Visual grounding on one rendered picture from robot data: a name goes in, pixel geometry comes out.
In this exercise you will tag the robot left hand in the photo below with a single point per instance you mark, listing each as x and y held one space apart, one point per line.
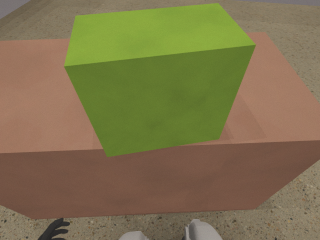
51 232

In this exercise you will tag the pedestal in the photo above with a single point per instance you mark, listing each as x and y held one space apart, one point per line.
52 164

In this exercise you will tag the carton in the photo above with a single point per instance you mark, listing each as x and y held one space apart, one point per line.
157 78

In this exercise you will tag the right robot shin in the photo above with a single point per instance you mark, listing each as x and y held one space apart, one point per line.
195 220

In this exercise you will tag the robot right thigh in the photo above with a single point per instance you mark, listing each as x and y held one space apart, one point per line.
199 230

